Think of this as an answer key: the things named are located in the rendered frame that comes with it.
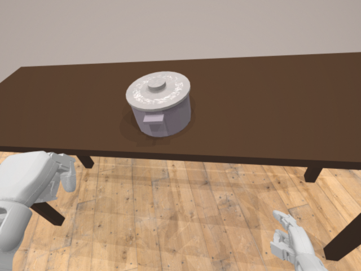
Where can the knob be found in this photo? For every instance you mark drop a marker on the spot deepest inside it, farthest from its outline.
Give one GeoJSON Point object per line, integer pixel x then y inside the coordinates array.
{"type": "Point", "coordinates": [156, 84]}

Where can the robot right hand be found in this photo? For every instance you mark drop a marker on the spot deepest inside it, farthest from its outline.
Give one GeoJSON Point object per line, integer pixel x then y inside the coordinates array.
{"type": "Point", "coordinates": [288, 246]}

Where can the pot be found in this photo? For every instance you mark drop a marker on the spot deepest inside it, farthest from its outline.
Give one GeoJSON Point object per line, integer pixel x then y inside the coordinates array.
{"type": "Point", "coordinates": [166, 122]}

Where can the robot left hand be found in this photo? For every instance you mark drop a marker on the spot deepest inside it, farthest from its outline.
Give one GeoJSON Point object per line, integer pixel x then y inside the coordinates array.
{"type": "Point", "coordinates": [27, 177]}

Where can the robot left forearm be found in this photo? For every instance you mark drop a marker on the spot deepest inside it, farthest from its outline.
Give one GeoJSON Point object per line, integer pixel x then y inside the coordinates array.
{"type": "Point", "coordinates": [14, 218]}

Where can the robot right forearm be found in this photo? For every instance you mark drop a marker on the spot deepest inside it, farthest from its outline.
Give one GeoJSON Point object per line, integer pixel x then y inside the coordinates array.
{"type": "Point", "coordinates": [308, 262]}

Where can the table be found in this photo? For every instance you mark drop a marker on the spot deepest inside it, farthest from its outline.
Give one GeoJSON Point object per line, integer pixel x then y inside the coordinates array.
{"type": "Point", "coordinates": [286, 110]}

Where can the lid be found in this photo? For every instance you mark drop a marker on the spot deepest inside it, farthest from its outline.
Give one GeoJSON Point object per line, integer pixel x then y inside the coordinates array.
{"type": "Point", "coordinates": [140, 97]}

